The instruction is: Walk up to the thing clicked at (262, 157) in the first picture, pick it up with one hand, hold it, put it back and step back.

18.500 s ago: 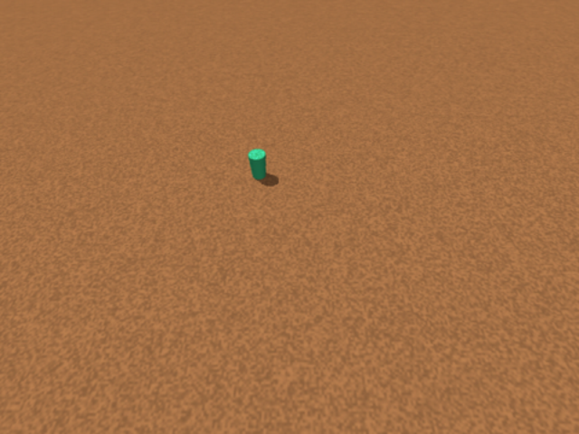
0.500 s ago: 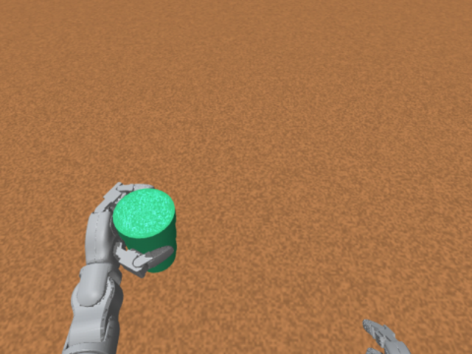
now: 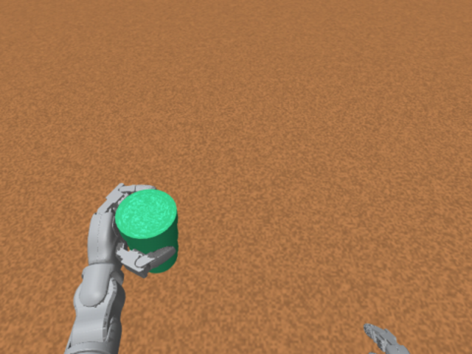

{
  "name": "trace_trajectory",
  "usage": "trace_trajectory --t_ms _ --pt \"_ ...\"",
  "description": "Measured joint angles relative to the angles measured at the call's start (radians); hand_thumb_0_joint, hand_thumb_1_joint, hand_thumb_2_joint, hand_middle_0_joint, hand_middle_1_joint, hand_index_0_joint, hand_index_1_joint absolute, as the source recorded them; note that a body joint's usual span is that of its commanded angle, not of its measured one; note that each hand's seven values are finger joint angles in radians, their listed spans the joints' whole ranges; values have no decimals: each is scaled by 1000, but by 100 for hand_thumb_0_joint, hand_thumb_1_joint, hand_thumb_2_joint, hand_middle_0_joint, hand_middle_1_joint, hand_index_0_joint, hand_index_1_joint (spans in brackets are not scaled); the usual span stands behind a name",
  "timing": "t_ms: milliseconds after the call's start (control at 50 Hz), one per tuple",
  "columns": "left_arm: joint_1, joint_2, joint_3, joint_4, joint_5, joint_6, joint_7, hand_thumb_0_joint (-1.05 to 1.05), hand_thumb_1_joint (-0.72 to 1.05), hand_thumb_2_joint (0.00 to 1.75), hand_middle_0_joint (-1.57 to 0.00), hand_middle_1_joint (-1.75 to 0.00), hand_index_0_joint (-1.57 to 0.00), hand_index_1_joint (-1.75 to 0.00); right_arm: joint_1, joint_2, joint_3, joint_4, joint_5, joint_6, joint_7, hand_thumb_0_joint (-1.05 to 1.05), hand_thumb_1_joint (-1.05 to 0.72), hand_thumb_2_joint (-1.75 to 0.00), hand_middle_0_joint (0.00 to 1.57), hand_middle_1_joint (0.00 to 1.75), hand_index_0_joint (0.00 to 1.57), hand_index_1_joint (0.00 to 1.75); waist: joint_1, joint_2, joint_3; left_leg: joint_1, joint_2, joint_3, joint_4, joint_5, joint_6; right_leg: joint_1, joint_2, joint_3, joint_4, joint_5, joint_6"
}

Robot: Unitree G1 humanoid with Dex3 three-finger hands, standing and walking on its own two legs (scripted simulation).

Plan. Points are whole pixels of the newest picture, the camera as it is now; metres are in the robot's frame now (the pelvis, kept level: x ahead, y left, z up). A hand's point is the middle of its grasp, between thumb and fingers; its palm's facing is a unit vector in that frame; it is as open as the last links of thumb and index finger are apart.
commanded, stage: hold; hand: left
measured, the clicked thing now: (153, 236) +0.33 +0.16 +0.03
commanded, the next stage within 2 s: crouch in 1.44 s
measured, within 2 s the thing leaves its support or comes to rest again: neither
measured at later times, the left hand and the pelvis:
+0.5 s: hand (146, 229) +0.33 +0.16 +0.06, palm faces +0.07 -1.00 +0.01, open 11.7 cm; pelvis +0.00 +0.00 +0.00, yaw +0 degrees
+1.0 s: hand (146, 229) +0.32 +0.16 +0.05, palm faces +0.06 -1.00 +0.01, open 11.7 cm; pelvis +0.00 +0.00 +0.00, yaw +0 degrees
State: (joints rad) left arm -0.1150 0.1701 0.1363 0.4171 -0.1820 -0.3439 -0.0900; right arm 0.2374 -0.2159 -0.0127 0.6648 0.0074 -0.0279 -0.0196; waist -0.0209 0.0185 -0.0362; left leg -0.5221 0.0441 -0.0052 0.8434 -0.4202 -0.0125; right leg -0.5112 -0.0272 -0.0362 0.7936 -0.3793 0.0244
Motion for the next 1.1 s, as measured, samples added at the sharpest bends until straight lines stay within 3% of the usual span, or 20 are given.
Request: trace_trajectory --t_ms 1100 --pt "-22 8 4 37 0 -20 -13 0 -56 104 -68 -100 -61 -97 -6 0 -2 3 2 -2 -1 1 -92 -91 20 30 20 30 0 -1 1 0 -1 -2 -2 5 -2 0 0 0 0 3 -2"
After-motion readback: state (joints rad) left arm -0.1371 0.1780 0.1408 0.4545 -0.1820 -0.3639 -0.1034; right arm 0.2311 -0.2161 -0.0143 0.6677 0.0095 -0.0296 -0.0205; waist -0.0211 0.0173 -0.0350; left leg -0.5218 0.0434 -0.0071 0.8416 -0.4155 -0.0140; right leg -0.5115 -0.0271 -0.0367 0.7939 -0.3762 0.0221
